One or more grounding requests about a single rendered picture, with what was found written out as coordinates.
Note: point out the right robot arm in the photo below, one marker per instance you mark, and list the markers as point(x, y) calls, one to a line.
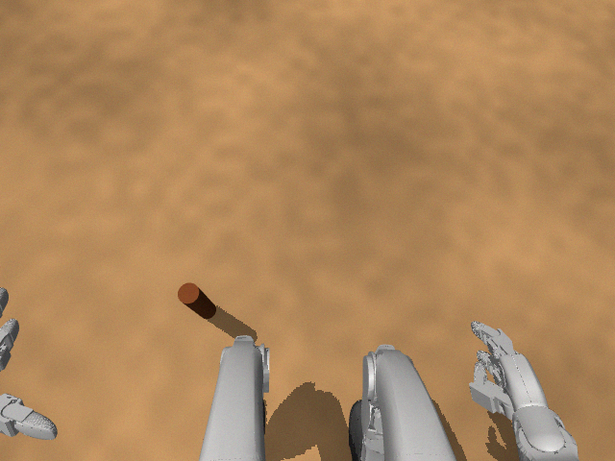
point(541, 436)

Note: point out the can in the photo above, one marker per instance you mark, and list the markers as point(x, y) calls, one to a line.
point(191, 295)

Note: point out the right robot hand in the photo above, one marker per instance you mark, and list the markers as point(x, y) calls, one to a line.
point(517, 384)

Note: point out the left robot hand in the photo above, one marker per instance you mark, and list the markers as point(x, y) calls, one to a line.
point(14, 416)

